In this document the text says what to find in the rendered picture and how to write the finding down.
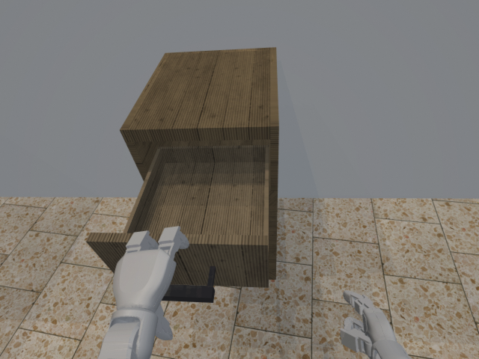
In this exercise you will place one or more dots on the right robot forearm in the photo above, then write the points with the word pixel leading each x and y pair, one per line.
pixel 388 349

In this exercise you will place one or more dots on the cabinet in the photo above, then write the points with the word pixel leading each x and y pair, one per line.
pixel 210 98

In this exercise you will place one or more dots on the left robot forearm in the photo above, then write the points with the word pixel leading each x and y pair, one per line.
pixel 130 335

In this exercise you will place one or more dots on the handle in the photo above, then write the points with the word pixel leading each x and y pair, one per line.
pixel 192 293

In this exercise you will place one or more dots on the drawer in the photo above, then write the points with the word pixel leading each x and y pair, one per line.
pixel 219 196

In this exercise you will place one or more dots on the robot right hand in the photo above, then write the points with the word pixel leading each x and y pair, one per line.
pixel 360 336

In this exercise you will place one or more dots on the robot left hand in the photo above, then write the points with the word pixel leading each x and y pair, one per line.
pixel 144 274

